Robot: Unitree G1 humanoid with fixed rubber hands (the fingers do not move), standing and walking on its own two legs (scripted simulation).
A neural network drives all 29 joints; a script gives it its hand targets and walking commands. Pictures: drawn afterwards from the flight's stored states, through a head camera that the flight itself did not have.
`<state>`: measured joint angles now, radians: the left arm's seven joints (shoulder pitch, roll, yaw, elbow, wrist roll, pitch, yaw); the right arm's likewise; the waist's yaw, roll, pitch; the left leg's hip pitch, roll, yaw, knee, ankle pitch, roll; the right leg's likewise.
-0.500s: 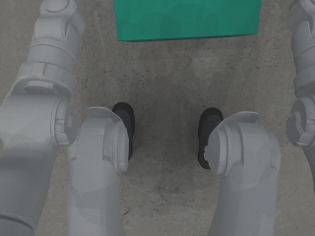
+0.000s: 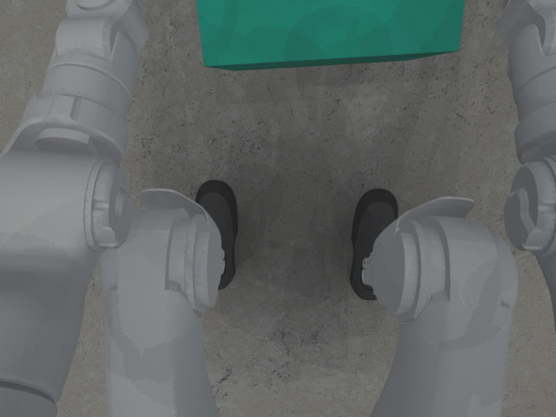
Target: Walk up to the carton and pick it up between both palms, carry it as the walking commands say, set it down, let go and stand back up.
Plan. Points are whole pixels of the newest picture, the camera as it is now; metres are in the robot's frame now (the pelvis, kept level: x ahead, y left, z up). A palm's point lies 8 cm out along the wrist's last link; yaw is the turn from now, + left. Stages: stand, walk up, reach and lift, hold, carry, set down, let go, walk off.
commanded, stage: reach and lift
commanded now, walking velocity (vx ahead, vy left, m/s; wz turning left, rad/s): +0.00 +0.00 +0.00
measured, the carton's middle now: out of the picture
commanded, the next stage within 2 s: none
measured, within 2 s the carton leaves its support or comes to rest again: leaves its support in 1.06 s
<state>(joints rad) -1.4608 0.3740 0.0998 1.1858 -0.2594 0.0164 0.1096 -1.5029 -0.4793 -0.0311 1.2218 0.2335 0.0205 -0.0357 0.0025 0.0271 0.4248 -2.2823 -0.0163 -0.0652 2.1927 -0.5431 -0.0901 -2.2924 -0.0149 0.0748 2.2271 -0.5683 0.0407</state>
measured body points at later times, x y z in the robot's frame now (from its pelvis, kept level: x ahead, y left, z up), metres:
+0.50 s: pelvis +0.00 +0.00 +0.01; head +0.38 -0.02 +0.23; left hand +0.55 +0.15 -0.20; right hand +0.55 -0.21 -0.20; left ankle +0.12 +0.14 -0.33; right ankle +0.11 -0.14 -0.33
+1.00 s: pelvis +0.00 +0.00 +0.00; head +0.38 -0.03 +0.24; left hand +0.56 +0.16 -0.19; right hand +0.55 -0.21 -0.20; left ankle +0.12 +0.14 -0.33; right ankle +0.11 -0.13 -0.33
